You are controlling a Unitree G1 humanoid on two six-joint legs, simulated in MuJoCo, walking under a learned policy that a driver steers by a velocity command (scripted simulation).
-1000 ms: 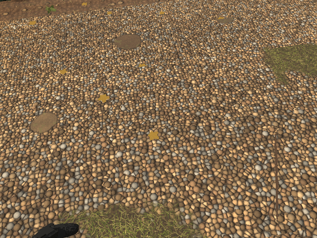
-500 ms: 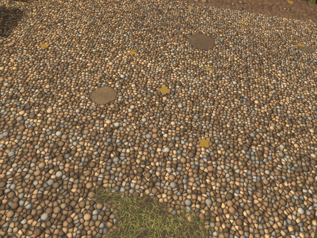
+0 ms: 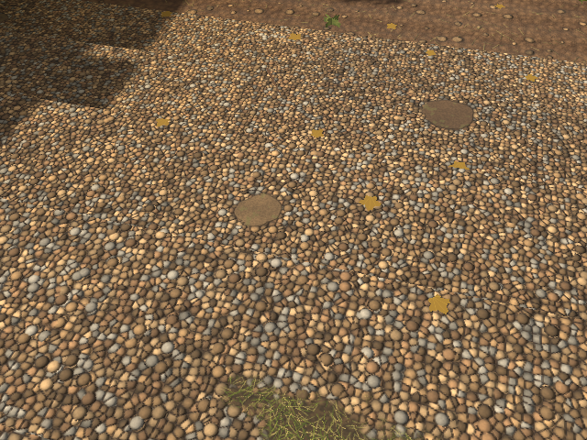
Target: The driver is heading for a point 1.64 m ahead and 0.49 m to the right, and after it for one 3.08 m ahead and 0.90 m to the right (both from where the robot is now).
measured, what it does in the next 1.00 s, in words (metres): walks ahead: right foot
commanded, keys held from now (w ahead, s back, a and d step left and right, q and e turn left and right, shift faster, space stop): no key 0.24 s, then w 0.24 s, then w+e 0.06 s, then e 0.46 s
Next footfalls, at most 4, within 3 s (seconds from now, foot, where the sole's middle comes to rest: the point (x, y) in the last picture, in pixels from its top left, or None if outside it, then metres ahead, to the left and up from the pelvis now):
0.92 right None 0.23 -0.05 -0.78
1.46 left None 0.28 0.15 -0.78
1.90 right None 0.11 -0.03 -0.77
2.82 right None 0.45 -0.40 -0.95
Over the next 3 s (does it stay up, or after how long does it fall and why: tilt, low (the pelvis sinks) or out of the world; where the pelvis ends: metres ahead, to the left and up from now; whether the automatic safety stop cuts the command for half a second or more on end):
stays up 0.47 -0.28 -0.19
